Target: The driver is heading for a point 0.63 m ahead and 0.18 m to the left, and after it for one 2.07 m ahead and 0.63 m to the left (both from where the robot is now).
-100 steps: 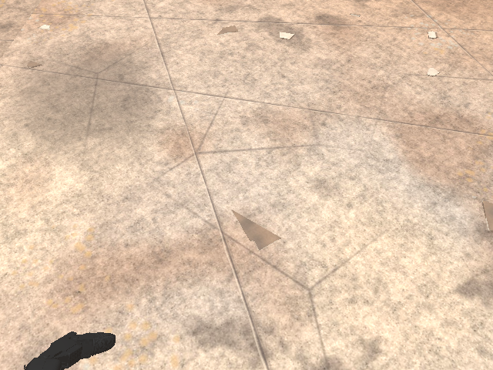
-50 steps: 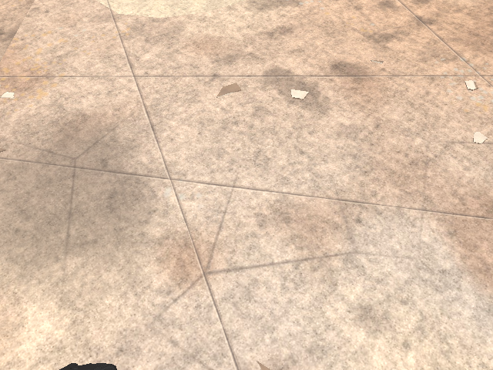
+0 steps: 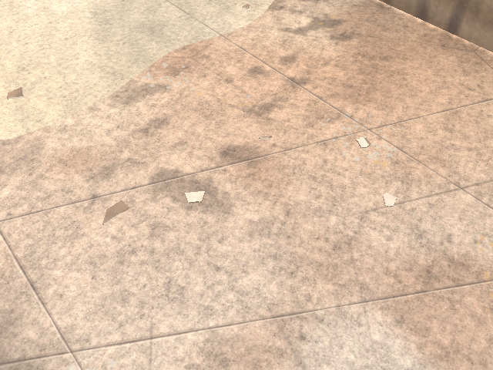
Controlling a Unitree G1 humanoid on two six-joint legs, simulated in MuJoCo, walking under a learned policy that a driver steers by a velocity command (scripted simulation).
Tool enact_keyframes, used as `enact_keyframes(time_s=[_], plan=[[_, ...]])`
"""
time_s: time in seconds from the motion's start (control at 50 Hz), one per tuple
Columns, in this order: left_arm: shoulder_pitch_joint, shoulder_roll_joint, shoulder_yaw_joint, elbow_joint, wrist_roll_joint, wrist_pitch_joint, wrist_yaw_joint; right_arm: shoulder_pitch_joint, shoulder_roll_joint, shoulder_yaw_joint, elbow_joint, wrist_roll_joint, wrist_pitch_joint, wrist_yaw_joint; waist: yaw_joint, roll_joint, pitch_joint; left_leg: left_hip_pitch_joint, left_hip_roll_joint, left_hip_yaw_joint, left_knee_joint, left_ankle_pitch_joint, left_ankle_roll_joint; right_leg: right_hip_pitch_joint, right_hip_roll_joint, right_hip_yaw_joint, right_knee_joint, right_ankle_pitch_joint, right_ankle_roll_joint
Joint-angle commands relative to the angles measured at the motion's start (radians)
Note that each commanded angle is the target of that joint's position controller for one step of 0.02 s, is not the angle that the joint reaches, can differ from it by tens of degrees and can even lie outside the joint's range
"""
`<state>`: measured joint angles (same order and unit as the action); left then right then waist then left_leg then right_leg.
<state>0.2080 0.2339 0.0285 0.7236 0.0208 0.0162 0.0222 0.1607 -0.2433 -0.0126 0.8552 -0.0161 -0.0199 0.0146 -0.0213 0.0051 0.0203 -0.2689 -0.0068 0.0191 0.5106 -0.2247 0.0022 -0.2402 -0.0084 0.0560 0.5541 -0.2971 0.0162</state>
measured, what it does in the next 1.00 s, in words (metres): walks ahead, turning left: right foot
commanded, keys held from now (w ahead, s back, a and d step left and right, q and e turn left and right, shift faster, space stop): q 0.10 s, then w+q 0.68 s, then w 0.20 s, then w+e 0.02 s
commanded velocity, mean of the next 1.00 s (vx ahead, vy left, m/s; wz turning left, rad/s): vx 0.34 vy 0.00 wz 0.42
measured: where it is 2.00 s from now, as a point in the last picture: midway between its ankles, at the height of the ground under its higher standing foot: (158, 351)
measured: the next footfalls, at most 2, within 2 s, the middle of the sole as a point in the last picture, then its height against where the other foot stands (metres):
right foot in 0.80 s outside the picture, level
left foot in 1.22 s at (110, 361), level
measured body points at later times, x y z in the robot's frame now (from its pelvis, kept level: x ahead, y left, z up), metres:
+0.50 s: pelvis +0.10 +0.07 +0.01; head +0.11 +0.10 +0.46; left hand +0.19 +0.37 -0.09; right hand +0.21 -0.19 -0.10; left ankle +0.04 +0.13 -0.73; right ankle +0.15 -0.09 -0.65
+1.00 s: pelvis +0.37 +0.13 +0.01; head +0.39 +0.14 +0.46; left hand +0.32 +0.41 -0.11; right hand +0.60 -0.06 -0.10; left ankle +0.30 +0.24 -0.66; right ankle +0.44 +0.04 -0.73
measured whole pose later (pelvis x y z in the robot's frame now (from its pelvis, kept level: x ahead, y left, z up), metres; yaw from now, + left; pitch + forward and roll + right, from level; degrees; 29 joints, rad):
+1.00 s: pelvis +0.37 +0.13 +0.01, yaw +29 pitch +1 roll -2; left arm 0.26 0.26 0.07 0.78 0.00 -0.10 -0.02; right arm 0.26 -0.30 -0.06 0.74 0.02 -0.04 -0.01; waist 0.02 0.04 0.03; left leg -0.54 0.05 -0.06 1.11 -0.35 0.02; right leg -0.22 0.06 -0.03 0.36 -0.16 -0.04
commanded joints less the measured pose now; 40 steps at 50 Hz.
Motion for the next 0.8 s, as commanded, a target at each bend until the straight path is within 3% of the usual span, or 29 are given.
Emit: enact_keyframes(time_s=[0.02,0.08,0.12,0.16,0.2,0.22,0.26,0.3,0.32,0.34,0.36,0.38,0.4,0.42,0.44,0.46,0.54,0.6,0.66,0.72,0.76,0.78,0.8], plan=[[0.019,0.146,0.042,-0.053,-0.004,-0.016,0.012,-0.052,-0.121,-0.028,-0.048,0.015,-0.01,-0.002,0.029,-0.038,-0.033,-0.033,0.04,-0.063,-0.045,0.118,0.027,0.05,-0.05,0.039,-0.077,0.178,-0.041],[0.039,0.179,0.062,-0.059,-0.01,-0.004,0.031,-0.076,-0.147,-0.041,-0.064,0.029,-0.001,-0.005,0.039,-0.046,-0.043,-0.087,0.021,-0.071,0.03,0.173,0.035,0.075,-0.079,0.041,-0.064,0.245,-0.072],[0.071,0.185,0.071,-0.061,-0.011,0.003,0.04,-0.06,-0.13,-0.044,-0.067,0.031,0.008,-0.006,0.046,-0.086,-0.079,-0.126,-0.005,-0.049,0.11,0.079,0.028,0.105,-0.143,0.087,-0.101,0.205,-0.113],[0.074,0.199,0.08,-0.068,-0.019,0.0,0.043,-0.063,-0.111,-0.045,-0.079,0.034,0.016,0.001,0.054,-0.185,-0.063,-0.239,-0.021,0.015,0.27,-0.214,0.027,0.128,-0.283,0.237,-0.197,-0.055,-0.2],[0.097,0.208,0.082,-0.066,-0.017,-0.026,0.042,-0.137,-0.122,-0.051,-0.122,0.043,0.013,0.016,0.083,-0.162,0.025,-0.364,0.053,-0.036,0.418,-0.347,0.051,0.104,-0.388,0.359,-0.289,-0.208,-0.257],[0.079,0.214,0.085,-0.062,-0.025,-0.039,0.039,-0.145,-0.118,-0.05,-0.133,0.05,0.011,0.021,0.071,-0.144,0.058,-0.389,0.082,-0.054,0.396,-0.358,0.063,0.106,-0.392,0.342,-0.304,-0.226,-0.244],[0.009,0.226,0.09,-0.068,-0.04,-0.048,0.03,-0.093,-0.118,-0.05,-0.112,0.052,0.004,0.03,0.034,-0.13,0.047,-0.251,0.079,-0.011,0.266,-0.258,0.075,0.06,-0.326,0.199,-0.3,-0.153,-0.184],[-0.064,0.22,0.089,-0.075,-0.041,-0.042,0.017,0.084,-0.118,-0.063,-0.029,0.044,0.0,0.033,-0.052,-0.112,-0.008,0.083,-0.022,0.113,0.108,-0.054,0.065,-0.1,-0.215,0.002,-0.188,-0.099,-0.123],[-0.048,0.186,0.079,-0.074,-0.031,-0.046,0.012,0.183,-0.151,-0.085,0.01,0.041,0.003,0.03,-0.085,-0.053,-0.043,0.238,-0.061,0.107,0.074,-0.054,0.074,-0.178,-0.161,-0.082,-0.024,-0.038,-0.088],[-0.068,0.121,0.06,-0.1,-0.013,-0.055,0.009,0.29,-0.247,-0.115,0.021,0.042,-0.001,0.018,-0.118,0.192,-0.054,0.365,0.113,-0.225,-0.084,-0.137,0.155,-0.357,-0.073,-0.198,0.366,-0.092,-0.003],[-0.107,0.073,0.043,-0.178,-0.022,-0.082,0.012,0.301,-0.354,-0.123,-0.026,0.031,-0.025,0.024,-0.102,0.37,-0.092,0.442,0.341,-0.836,-0.315,-0.293,0.362,-0.629,0.08,-0.066,0.604,-0.315,0.032],[-0.116,0.142,0.056,-0.164,-0.06,-0.109,0.005,0.256,-0.272,-0.099,-0.045,0.02,-0.045,0.023,-0.097,0.189,-0.053,0.431,0.388,-0.852,-0.355,-0.399,0.39,-0.709,0.004,0.039,0.704,-0.283,0.005],[-0.117,0.171,0.063,-0.154,-0.068,-0.127,-0.005,0.206,-0.218,-0.083,-0.059,0.022,-0.057,0.018,-0.065,0.122,0.004,0.38,0.357,-0.752,-0.331,-0.374,0.348,-0.721,-0.035,0.046,0.682,-0.176,-0.026],[-0.096,0.17,0.066,-0.129,-0.044,-0.135,-0.006,0.161,-0.197,-0.076,-0.076,0.028,-0.059,0.012,-0.037,0.047,0.028,0.33,0.31,-0.636,-0.309,-0.282,0.302,-0.685,-0.067,0.039,0.632,-0.086,-0.032],[-0.086,0.175,0.071,-0.115,-0.018,-0.139,-0.005,0.128,-0.188,-0.07,-0.088,0.031,-0.056,0.006,-0.018,0.034,0.042,0.276,0.268,-0.536,-0.307,-0.155,0.267,-0.632,-0.086,0.036,0.546,-0.009,-0.027],[-0.082,0.176,0.076,-0.11,-0.009,-0.137,-0.01,0.126,-0.18,-0.066,-0.096,0.026,-0.051,-0.001,-0.007,0.055,0.032,0.243,0.226,-0.464,-0.316,-0.065,0.243,-0.566,-0.087,0.029,0.493,0.05,-0.019],[-0.158,0.117,0.06,-0.131,-0.012,-0.13,-0.021,0.197,-0.191,-0.073,-0.092,0.033,-0.043,-0.028,-0.019,0.052,0.017,0.213,0.154,-0.309,-0.313,0.239,0.221,-0.497,-0.029,-0.017,0.257,0.23,0.028],[-0.274,0.083,0.045,-0.164,-0.023,-0.134,-0.036,0.245,-0.191,-0.077,-0.078,0.037,-0.035,-0.041,-0.055,0.088,0.035,0.149,0.125,-0.281,-0.308,0.233,0.197,-0.408,0.013,-0.033,0.063,0.35,0.041],[-0.351,0.095,0.044,-0.187,-0.035,-0.142,-0.052,0.297,-0.19,-0.081,-0.065,0.046,-0.03,-0.046,-0.077,0.093,0.049,0.165,0.149,-0.333,-0.281,0.206,0.195,-0.37,0.029,-0.016,-0.029,0.382,0.034],[-0.352,0.124,0.053,-0.191,-0.037,-0.154,-0.059,0.296,-0.194,-0.089,-0.067,0.048,-0.021,-0.054,-0.056,0.108,0.045,0.223,0.181,-0.388,-0.224,0.259,0.177,-0.317,0.031,0.006,-0.082,0.349,0.006],[-0.263,0.158,0.069,-0.172,-0.037,-0.159,-0.052,0.271,-0.202,-0.098,-0.081,0.043,-0.014,-0.053,-0.005,0.139,-0.001,0.236,0.173,-0.393,-0.131,0.471,0.154,-0.179,0.048,-0.015,-0.095,0.263,-0.03],[-0.145,0.191,0.087,-0.144,-0.033,-0.161,-0.043,0.249,-0.192,-0.096,-0.095,0.04,-0.013,-0.048,0.058,0.136,-0.086,0.215,0.125,-0.363,-0.001,0.599,0.126,0.002,0.048,-0.033,-0.121,0.279,-0.063],[0.027,0.228,0.098,-0.12,-0.017,-0.159,-0.034,0.218,-0.164,-0.083,-0.125,0.026,-0.013,-0.041,0.142,0.112,-0.244,0.097,0.078,-0.332,0.224,0.525,0.099,0.293,-0.061,0.055,-0.067,0.247,-0.128]])
Velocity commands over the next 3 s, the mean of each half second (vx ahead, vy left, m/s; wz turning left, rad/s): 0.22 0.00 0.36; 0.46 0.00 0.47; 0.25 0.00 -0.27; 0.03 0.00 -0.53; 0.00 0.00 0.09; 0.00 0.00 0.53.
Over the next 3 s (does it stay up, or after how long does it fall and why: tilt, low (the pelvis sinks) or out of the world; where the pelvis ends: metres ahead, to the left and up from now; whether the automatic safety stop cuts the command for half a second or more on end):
stays up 0.55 0.32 0.01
